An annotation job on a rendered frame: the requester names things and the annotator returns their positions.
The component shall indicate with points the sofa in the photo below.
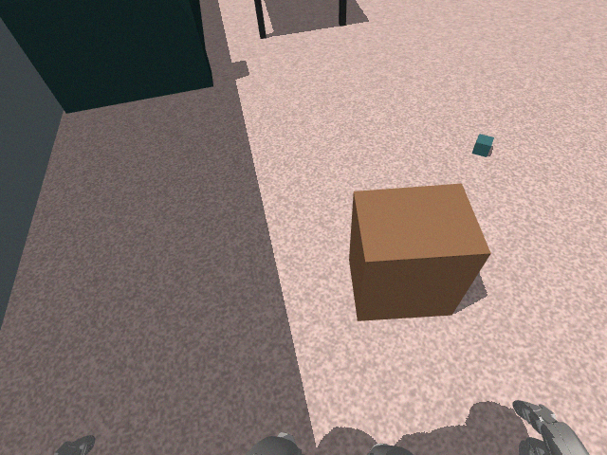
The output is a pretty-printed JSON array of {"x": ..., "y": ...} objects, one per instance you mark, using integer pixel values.
[{"x": 96, "y": 53}]

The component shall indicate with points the right robot hand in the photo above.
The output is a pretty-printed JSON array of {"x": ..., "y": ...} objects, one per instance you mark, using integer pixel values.
[{"x": 558, "y": 438}]

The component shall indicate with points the left robot hand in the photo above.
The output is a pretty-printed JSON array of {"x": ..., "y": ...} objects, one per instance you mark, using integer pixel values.
[{"x": 80, "y": 447}]

